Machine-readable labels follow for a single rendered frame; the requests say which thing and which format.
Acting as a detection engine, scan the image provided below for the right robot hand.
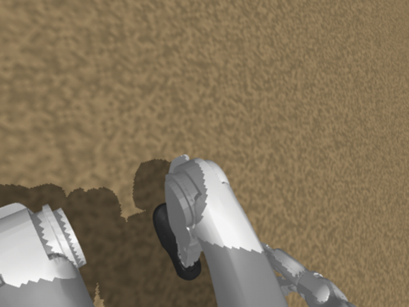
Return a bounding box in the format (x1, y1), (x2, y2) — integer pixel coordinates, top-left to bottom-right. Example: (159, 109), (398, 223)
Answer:
(260, 242), (309, 296)

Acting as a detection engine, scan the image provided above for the right robot arm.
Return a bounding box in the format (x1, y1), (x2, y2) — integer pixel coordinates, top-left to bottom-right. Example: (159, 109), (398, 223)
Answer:
(297, 271), (356, 307)

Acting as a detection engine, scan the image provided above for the right robot foot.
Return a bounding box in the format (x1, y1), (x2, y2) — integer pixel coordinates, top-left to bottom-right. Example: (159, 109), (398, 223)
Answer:
(153, 203), (201, 280)

